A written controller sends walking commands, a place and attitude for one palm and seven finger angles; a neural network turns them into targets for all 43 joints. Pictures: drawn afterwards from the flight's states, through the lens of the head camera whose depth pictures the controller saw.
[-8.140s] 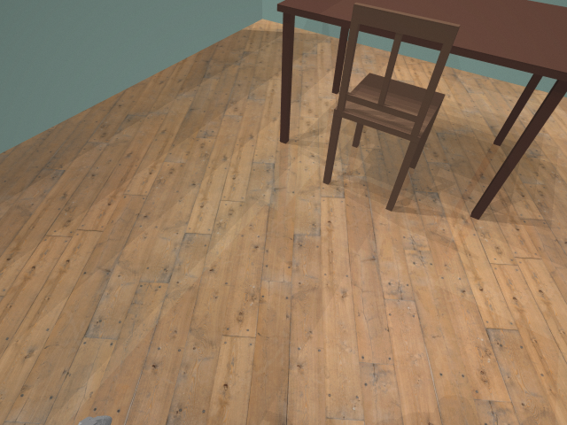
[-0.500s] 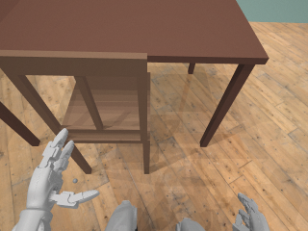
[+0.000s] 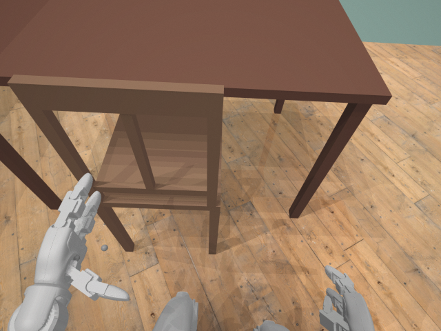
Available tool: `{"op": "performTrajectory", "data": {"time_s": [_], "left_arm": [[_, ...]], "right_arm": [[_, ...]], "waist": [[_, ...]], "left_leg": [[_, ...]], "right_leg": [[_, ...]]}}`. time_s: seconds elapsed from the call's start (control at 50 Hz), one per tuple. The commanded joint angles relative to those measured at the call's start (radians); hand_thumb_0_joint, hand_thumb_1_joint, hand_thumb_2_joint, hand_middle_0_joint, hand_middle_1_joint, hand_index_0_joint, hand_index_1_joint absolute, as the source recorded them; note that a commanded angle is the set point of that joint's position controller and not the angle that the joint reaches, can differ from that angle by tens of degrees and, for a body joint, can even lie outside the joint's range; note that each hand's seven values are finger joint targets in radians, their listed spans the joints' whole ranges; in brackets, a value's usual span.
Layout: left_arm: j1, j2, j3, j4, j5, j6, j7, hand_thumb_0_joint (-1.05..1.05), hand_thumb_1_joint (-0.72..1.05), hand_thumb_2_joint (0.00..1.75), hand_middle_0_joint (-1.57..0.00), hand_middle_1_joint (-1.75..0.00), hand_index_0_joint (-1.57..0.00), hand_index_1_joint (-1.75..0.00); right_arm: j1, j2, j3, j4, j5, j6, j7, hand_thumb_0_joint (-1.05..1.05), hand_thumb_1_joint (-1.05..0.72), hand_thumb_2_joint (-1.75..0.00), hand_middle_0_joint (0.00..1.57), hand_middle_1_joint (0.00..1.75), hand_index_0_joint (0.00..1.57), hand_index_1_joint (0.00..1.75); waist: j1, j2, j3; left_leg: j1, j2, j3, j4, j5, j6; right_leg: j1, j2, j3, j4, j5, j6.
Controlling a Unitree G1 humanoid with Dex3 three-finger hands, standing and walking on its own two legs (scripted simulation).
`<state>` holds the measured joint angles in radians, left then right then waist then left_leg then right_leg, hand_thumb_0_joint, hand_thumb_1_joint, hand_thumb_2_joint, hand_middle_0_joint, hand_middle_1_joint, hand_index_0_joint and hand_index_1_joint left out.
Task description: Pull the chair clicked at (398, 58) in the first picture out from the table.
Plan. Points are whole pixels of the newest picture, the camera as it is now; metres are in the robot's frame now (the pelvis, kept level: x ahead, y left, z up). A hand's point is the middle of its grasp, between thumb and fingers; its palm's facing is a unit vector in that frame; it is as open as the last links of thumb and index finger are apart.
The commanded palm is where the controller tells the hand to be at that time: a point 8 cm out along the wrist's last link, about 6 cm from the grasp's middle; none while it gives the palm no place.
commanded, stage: raise the hand toward the chair's back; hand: left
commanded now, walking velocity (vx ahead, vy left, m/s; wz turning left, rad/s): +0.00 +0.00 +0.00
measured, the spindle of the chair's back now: (140, 154) +0.48 +0.22 -0.02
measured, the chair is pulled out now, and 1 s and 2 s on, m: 0.00 0.00 0.00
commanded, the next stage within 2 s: aim the fingers beside a spindle in 0.58 s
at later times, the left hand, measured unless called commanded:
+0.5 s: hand (113, 240) +0.25 +0.19 +0.05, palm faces +0.04 -1.00 -0.06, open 16.9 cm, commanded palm +0.23 +0.25 +0.05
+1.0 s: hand (120, 235) +0.26 +0.19 +0.04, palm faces +0.03 -1.00 -0.05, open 16.9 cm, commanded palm +0.25 +0.24 +0.04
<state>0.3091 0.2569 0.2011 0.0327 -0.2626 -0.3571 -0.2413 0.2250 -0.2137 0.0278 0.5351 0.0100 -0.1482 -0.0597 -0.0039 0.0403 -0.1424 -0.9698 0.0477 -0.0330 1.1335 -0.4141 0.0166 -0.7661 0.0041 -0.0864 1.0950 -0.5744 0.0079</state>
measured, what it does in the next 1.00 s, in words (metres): stands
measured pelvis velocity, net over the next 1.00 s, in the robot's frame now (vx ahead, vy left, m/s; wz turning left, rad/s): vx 0.01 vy -0.02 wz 0.00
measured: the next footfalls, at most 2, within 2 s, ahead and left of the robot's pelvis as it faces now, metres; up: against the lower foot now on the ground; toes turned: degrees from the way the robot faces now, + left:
none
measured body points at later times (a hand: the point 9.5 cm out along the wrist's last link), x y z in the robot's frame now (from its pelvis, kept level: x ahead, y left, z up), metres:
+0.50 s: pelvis +0.00 -0.01 +0.00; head +0.07 +0.00 +0.45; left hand +0.24 +0.25 +0.06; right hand +0.17 -0.26 -0.08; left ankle +0.08 +0.11 -0.65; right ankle -0.02 -0.13 -0.65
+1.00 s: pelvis +0.01 -0.02 +0.00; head +0.08 -0.01 +0.44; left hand +0.25 +0.24 +0.05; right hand +0.18 -0.26 -0.09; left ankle +0.08 +0.11 -0.65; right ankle -0.02 -0.13 -0.65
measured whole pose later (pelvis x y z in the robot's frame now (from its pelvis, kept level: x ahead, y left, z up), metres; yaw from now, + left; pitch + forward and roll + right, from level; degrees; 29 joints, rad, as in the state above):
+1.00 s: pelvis +0.01 -0.02 +0.00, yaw +0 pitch +16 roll -3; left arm 0.23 0.25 0.23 0.16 -0.28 -0.42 -0.27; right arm 0.22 -0.24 0.00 0.58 0.01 -0.15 -0.07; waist -0.01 0.04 -0.15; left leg -0.99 0.06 -0.03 1.14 -0.43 -0.01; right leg -0.81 0.01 -0.08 1.13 -0.60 -0.01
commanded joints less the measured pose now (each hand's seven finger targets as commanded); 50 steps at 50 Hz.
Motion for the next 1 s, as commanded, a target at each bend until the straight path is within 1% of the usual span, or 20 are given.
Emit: {"op": "performTrajectory", "data": {"time_s": [0.0, 0.04, 0.08, 0.2, 0.24, 0.32, 0.34, 0.36, 0.4, 0.54, 0.66, 0.68, 0.72, 0.74, 0.76, 0.78, 0.84, 0.9, 0.94, 0.98], "left_arm": [[-0.092, 0.136, 0.080, -0.188, -0.023, -0.067, -0.009, 0.00, -0.50, 0.30, -0.06, -0.08, -0.06, -0.08], [-0.094, 0.159, 0.099, -0.190, -0.022, -0.069, -0.007, 0.00, -0.50, 0.30, -0.06, -0.08, -0.06, -0.08], [-0.090, 0.141, 0.085, -0.174, -0.024, -0.066, -0.009, 0.00, -0.50, 0.30, -0.06, -0.08, -0.06, -0.08], [-0.074, 0.140, 0.093, -0.154, -0.027, -0.076, -0.002, 0.00, -0.50, 0.30, -0.06, -0.08, -0.06, -0.08], [-0.077, 0.148, 0.098, -0.138, -0.024, -0.081, 0.002, 0.00, -0.50, 0.30, -0.06, -0.08, -0.06, -0.08], [-0.090, 0.144, 0.092, -0.163, -0.024, -0.102, 0.004, 0.00, -0.50, 0.30, -0.06, -0.08, -0.06, -0.08], [-0.088, 0.155, 0.099, -0.158, -0.020, -0.103, 0.007, 0.00, -0.50, 0.30, -0.06, -0.08, -0.06, -0.08], [-0.085, 0.150, 0.095, -0.168, -0.019, -0.108, 0.008, 0.00, -0.50, 0.30, -0.06, -0.08, -0.06, -0.08], [-0.095, 0.142, 0.087, -0.168, -0.019, -0.110, 0.009, 0.00, -0.50, 0.30, -0.06, -0.08, -0.06, -0.08], [-0.091, 0.147, 0.097, -0.133, -0.026, -0.098, -0.002, 0.00, -0.50, 0.30, -0.06, -0.08, -0.06, -0.08], [-0.095, 0.144, 0.095, -0.155, -0.026, -0.108, -0.005, 0.00, -0.50, 0.30, -0.06, -0.08, -0.06, -0.08], [-0.083, 0.153, 0.115, -0.134, -0.029, -0.107, -0.005, 0.00, -0.50, 0.30, -0.06, -0.08, -0.06, -0.08], [-0.097, 0.135, 0.101, -0.112, -0.032, -0.111, -0.014, 0.00, -0.50, 0.30, -0.06, -0.08, -0.06, -0.08], [-0.093, 0.156, 0.121, -0.093, -0.031, -0.112, -0.016, 0.00, -0.50, 0.30, -0.06, -0.08, -0.06, -0.08], [-0.090, 0.125, 0.093, -0.097, -0.030, -0.115, -0.022, 0.00, -0.50, 0.30, -0.06, -0.08, -0.06, -0.08], [-0.120, 0.132, 0.089, -0.104, -0.029, -0.120, -0.025, 0.00, -0.50, 0.30, -0.06, -0.08, -0.06, -0.08], [-0.144, 0.142, 0.090, -0.098, -0.032, -0.128, -0.027, 0.00, -0.50, 0.30, -0.06, -0.08, -0.06, -0.08], [-0.174, 0.154, 0.110, -0.096, -0.032, -0.137, -0.026, 0.00, -0.50, 0.30, -0.06, -0.08, -0.06, -0.08], [-0.167, 0.166, 0.120, -0.070, -0.032, -0.132, -0.026, 0.00, -0.50, 0.30, -0.06, -0.08, -0.06, -0.08], [-0.212, 0.156, 0.107, -0.067, -0.026, -0.134, -0.024, 0.00, -0.50, 0.30, -0.06, -0.08, -0.06, -0.08]], "right_arm": [[-0.030, -0.152, -0.069, -0.136, 0.010, -0.059, -0.013, 0.00, -0.90, -0.90, 0.20, 0.30, 0.20, 0.30], [-0.032, -0.155, -0.071, -0.132, 0.011, -0.062, -0.014, 0.00, -0.90, -0.90, 0.20, 0.30, 0.20, 0.30], [-0.030, -0.155, -0.071, -0.132, 0.012, -0.063, -0.013, 0.00, -0.90, -0.90, 0.20, 0.30, 0.20, 0.30], [-0.028, -0.155, -0.077, -0.127, 0.011, -0.065, -0.010, 0.00, -0.90, -0.90, 0.20, 0.30, 0.20, 0.30], [-0.028, -0.154, -0.077, -0.124, 0.012, -0.063, -0.010, 0.00, -0.90, -0.90, 0.20, 0.30, 0.20, 0.30], [-0.029, -0.155, -0.078, -0.126, 0.012, -0.067, -0.009, 0.00, -0.90, -0.90, 0.20, 0.30, 0.20, 0.30], [-0.027, -0.156, -0.078, -0.122, 0.010, -0.065, -0.010, 0.00, -0.90, -0.90, 0.20, 0.30, 0.20, 0.30], [-0.027, -0.154, -0.079, -0.123, 0.010, -0.066, -0.009, 0.00, -0.90, -0.90, 0.20, 0.30, 0.20, 0.30], [-0.030, -0.154, -0.077, -0.122, 0.010, -0.067, -0.008, 0.00, -0.90, -0.90, 0.20, 0.30, 0.20, 0.30], [-0.032, -0.153, -0.077, -0.118, 0.011, -0.062, -0.012, 0.00, -0.90, -0.90, 0.20, 0.30, 0.20, 0.30], [-0.031, -0.148, -0.078, -0.116, 0.011, -0.062, -0.011, 0.00, -0.90, -0.90, 0.20, 0.30, 0.20, 0.30], [-0.032, -0.147, -0.080, -0.112, 0.010, -0.059, -0.011, 0.00, -0.90, -0.90, 0.20, 0.30, 0.20, 0.30], [-0.037, -0.148, -0.079, -0.109, 0.010, -0.057, -0.010, 0.00, -0.90, -0.90, 0.20, 0.30, 0.20, 0.30], [-0.035, -0.148, -0.080, -0.104, 0.011, -0.054, -0.011, 0.00, -0.90, -0.90, 0.20, 0.30, 0.20, 0.30], [-0.037, -0.149, -0.080, -0.113, 0.012, -0.054, -0.009, 0.00, -0.90, -0.90, 0.20, 0.30, 0.20, 0.30], [-0.035, -0.151, -0.079, -0.110, 0.011, -0.055, -0.010, 0.00, -0.90, -0.90, 0.20, 0.30, 0.20, 0.30], [-0.033, -0.154, -0.079, -0.107, 0.009, -0.058, -0.012, 0.00, -0.90, -0.90, 0.20, 0.30, 0.20, 0.30], [-0.029, -0.155, -0.081, -0.099, 0.008, -0.060, -0.013, 0.00, -0.90, -0.90, 0.20, 0.30, 0.20, 0.30], [-0.029, -0.158, -0.081, -0.100, 0.008, -0.056, -0.013, 0.00, -0.90, -0.90, 0.20, 0.30, 0.20, 0.30], [-0.031, -0.159, -0.080, -0.096, 0.009, -0.054, -0.012, 0.00, -0.90, -0.90, 0.20, 0.30, 0.20, 0.30]], "waist": [[-0.022, 0.044, -0.206], [-0.013, 0.060, -0.216], [-0.017, 0.062, -0.203], [-0.015, 0.033, -0.202], [-0.015, 0.024, -0.178], [-0.015, 0.052, -0.201], [-0.017, 0.038, -0.201], [-0.013, 0.058, -0.214], [-0.021, 0.057, -0.204], [-0.018, 0.014, -0.205], [-0.019, 0.030, -0.234], [-0.017, 0.011, -0.227], [-0.024, 0.001, -0.210], [-0.018, -0.008, -0.202], [-0.022, 0.002, -0.207], [-0.026, 0.020, -0.209], [-0.028, 0.010, -0.212], [-0.025, 0.027, -0.246], [-0.021, 0.005, -0.246], [-0.026, 0.041, -0.243]], "left_leg": [[0.346, -0.019, -0.029, -0.193, 0.082, 0.010], [0.350, -0.019, -0.028, -0.198, 0.094, 0.009], [0.351, -0.020, -0.020, -0.200, 0.101, 0.010], [0.336, -0.022, -0.012, -0.195, 0.110, 0.012], [0.320, -0.023, -0.011, -0.194, 0.097, 0.013], [0.337, -0.022, -0.009, -0.191, 0.108, 0.012], [0.333, -0.021, -0.010, -0.188, 0.115, 0.015], [0.343, -0.022, -0.006, -0.186, 0.127, 0.013], [0.346, -0.022, -0.008, -0.187, 0.116, 0.013], [0.321, -0.024, -0.002, -0.173, 0.128, 0.017], [0.340, -0.027, 0.005, -0.157, 0.182, 0.018], [0.331, -0.027, 0.005, -0.156, 0.185, 0.017], [0.308, -0.029, 0.008, -0.146, 0.170, 0.017], [0.296, -0.028, 0.006, -0.142, 0.176, 0.018], [0.304, -0.029, 0.010, -0.139, 0.176, 0.019], [0.302, -0.028, 0.007, -0.137, 0.169, 0.017], [0.289, -0.027, 0.004, -0.126, 0.159, 0.020], [0.298, -0.027, 0.008, -0.116, 0.174, 0.019], [0.279, -0.025, 0.007, -0.111, 0.172, 0.021], [0.286, -0.024, 0.006, -0.114, 0.156, 0.017]], "right_leg": [[-0.063, 0.039, 0.001, -0.182, 0.154, -0.025], [-0.048, 0.040, 0.003, -0.181, 0.159, -0.028], [-0.047, 0.037, 0.005, -0.192, 0.166, -0.025], [-0.036, 0.035, 0.011, -0.197, 0.173, -0.021], [-0.038, 0.036, 0.014, -0.199, 0.161, -0.022], [-0.041, 0.032, 0.017, -0.193, 0.170, -0.023], [-0.036, 0.035, 0.017, -0.192, 0.177, -0.023], [-0.034, 0.031, 0.019, -0.188, 0.189, -0.023], [-0.046, 0.031, 0.016, -0.191, 0.182, -0.021], [-0.026, 0.032, 0.027, -0.195, 0.202, -0.017], [-0.010, 0.027, 0.031, -0.185, 0.271, -0.016], [-0.007, 0.027, 0.031, -0.184, 0.278, -0.016], [-0.021, 0.024, 0.037, -0.184, 0.269, -0.012], [-0.013, 0.027, 0.039, -0.180, 0.274, -0.016], [-0.027, 0.025, 0.038, -0.177, 0.278, -0.013], [-0.035, 0.023, 0.038, -0.173, 0.267, -0.014], [-0.049, 0.025, 0.043, -0.168, 0.251, -0.015], [-0.049, 0.023, 0.046, -0.157, 0.268, -0.016], [-0.045, 0.025, 0.048, -0.153, 0.264, -0.016], [-0.073, 0.023, 0.043, -0.146, 0.242, -0.017]]}}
